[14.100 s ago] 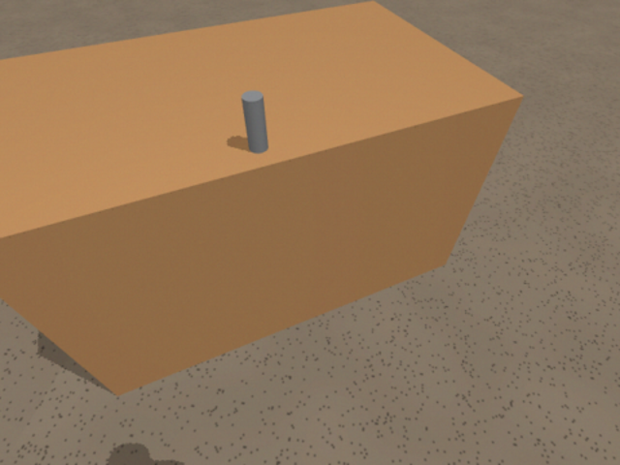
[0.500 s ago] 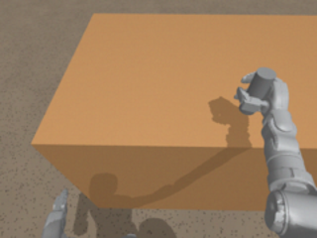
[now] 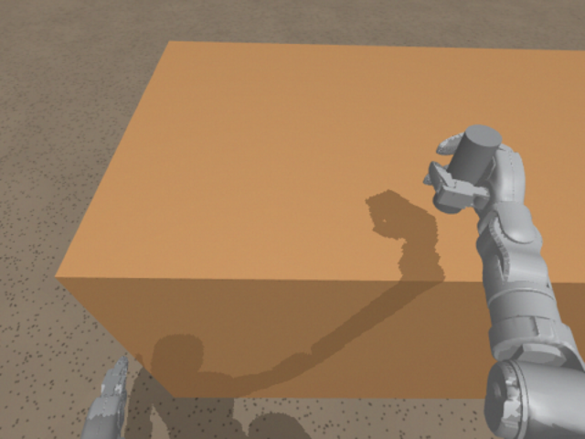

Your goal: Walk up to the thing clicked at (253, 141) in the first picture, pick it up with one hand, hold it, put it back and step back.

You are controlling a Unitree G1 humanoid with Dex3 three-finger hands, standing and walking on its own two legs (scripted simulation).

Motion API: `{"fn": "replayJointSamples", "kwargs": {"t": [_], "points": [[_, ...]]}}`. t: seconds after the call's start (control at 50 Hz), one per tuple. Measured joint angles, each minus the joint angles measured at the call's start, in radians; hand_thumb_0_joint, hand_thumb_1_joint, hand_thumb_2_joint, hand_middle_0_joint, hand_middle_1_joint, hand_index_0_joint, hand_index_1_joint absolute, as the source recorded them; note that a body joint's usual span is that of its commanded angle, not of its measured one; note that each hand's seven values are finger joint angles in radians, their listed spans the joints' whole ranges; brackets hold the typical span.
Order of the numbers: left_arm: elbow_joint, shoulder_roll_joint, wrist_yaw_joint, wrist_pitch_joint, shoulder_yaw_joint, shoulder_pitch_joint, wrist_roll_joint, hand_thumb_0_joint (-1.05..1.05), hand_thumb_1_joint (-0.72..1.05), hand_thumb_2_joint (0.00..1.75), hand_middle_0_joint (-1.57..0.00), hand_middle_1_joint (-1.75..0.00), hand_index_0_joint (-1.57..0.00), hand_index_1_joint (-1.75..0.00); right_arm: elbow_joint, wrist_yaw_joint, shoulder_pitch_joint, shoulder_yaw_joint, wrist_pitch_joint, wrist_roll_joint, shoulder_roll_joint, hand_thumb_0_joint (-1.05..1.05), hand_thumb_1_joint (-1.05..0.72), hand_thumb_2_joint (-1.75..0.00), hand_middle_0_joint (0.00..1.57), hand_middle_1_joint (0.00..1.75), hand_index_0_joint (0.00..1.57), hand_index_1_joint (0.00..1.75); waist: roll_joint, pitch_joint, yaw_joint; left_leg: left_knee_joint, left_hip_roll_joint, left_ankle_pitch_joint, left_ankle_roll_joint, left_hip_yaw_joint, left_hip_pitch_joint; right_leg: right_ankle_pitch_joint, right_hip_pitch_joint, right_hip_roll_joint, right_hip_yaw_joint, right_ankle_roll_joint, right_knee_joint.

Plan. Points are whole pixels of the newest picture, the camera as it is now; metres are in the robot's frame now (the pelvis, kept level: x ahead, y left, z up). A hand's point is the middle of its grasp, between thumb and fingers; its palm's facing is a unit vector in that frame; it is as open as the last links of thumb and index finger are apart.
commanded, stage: lift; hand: right
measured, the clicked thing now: (463, 172) +0.43 -0.20 +0.15
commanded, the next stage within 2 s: hold in 1.10 s
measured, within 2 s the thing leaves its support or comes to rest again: neither
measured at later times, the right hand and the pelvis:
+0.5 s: hand (487, 160) +0.38 -0.18 +0.22, palm faces +0.13 +0.99 -0.03, open 5.4 cm; pelvis +0.00 +0.01 +0.01, yaw -1 degrees
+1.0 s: hand (513, 152) +0.35 -0.18 +0.25, palm faces +0.13 +0.99 -0.03, open 5.4 cm; pelvis +0.00 +0.01 +0.01, yaw -2 degrees
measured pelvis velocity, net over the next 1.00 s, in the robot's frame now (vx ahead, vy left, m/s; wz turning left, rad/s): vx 0.00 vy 0.01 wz -0.03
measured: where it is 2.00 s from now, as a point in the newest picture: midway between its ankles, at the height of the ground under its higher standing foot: outside the picture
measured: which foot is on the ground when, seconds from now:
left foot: down 0.00-1.00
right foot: down 0.00-1.00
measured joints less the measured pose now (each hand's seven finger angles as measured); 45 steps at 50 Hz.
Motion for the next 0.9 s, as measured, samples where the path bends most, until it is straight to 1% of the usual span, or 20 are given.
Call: {"fn": "replayJointSamples", "kwargs": {"t": [0.14, 0.26, 0.34, 0.52, 0.64, 0.84, 0.9], "points": [[0.023, 0.004, 0.004, 0.011, 0.007, 0.001, -0.003, -0.01, -0.54, 0.05, -0.06, -0.06, -0.06, -0.05, -0.12, -0.008, 0.049, 0.012, 0.067, 0.01, 0.015, -0.01, -0.15, -1.14, 1.01, 1.13, 1.0, 1.14, -0.013, -0.002, -0.019, -0.025, 0.0, 0.006, 0.002, 0.002, 0.046, 0.01, 0.049, 0.001, 0.0, 0.001, -0.032], [0.063, 0.005, 0.009, 0.01, 0.01, -0.012, -0.007, -0.01, -0.53, 0.05, -0.06, -0.06, -0.05, -0.05, -0.247, -0.005, 0.092, 0.024, 0.15, 0.023, 0.019, -0.01, -0.15, -1.13, 1.01, 1.13, 1.0, 1.14, -0.023, -0.001, -0.038, -0.047, 0.003, 0.011, 0.002, 0.005, 0.088, 0.022, 0.093, 0.003, 0.002, 0.002, -0.062], [0.073, 0.002, 0.008, 0.006, 0.004, -0.018, -0.01, -0.01, -0.53, 0.05, -0.05, -0.05, -0.05, -0.05, -0.333, 0.004, 0.12, 0.028, 0.214, 0.035, 0.021, -0.01, -0.15, -1.13, 1.01, 1.13, 1.0, 1.14, -0.028, 0.0, -0.048, -0.061, 0.004, 0.015, 0.003, 0.009, 0.114, 0.029, 0.119, 0.004, 0.006, 0.003, -0.08], [0.116, 0.011, -0.003, -0.021, 0.032, -0.036, -0.015, -0.01, -0.53, 0.05, -0.05, -0.05, -0.05, -0.05, -0.485, 0.003, 0.155, 0.018, 0.359, 0.049, 0.02, -0.01, -0.16, -1.13, 1.01, 1.14, 1.0, 1.14, -0.036, 0.005, -0.055, -0.082, 0.007, 0.02, 0.005, 0.016, 0.158, 0.042, 0.162, 0.006, 0.012, 0.005, -0.109], [0.158, 0.021, -0.012, -0.027, 0.04, -0.049, -0.016, -0.01, -0.54, 0.05, -0.05, -0.05, -0.04, -0.05, -0.555, 0.004, 0.16, 0.011, 0.439, 0.053, 0.022, -0.01, -0.16, -1.13, 1.01, 1.13, 1.0, 1.14, -0.042, 0.011, -0.058, -0.094, 0.006, 0.025, 0.006, 0.021, 0.179, 0.049, 0.182, 0.005, 0.016, 0.007, -0.121], [0.164, 0.007, -0.023, -0.051, 0.026, -0.062, -0.018, -0.01, -0.54, 0.05, -0.05, -0.05, -0.04, -0.05, -0.639, 0.007, 0.172, -0.005, 0.54, 0.066, 0.02, -0.01, -0.16, -1.13, 1.01, 1.13, 1.0, 1.14, -0.05, 0.011, -0.057, -0.113, 0.005, 0.035, 0.008, 0.025, 0.209, 0.06, 0.21, 0.005, 0.019, 0.008, -0.14], [0.168, 0.004, -0.028, -0.056, 0.034, -0.061, -0.018, -0.01, -0.54, 0.05, -0.05, -0.05, -0.04, -0.05, -0.658, 0.006, 0.175, -0.01, 0.566, 0.066, 0.017, -0.01, -0.16, -1.13, 1.01, 1.13, 1.0, 1.14, -0.054, 0.011, -0.058, -0.118, 0.007, 0.038, 0.008, 0.026, 0.215, 0.063, 0.215, 0.006, 0.021, 0.008, -0.144]]}}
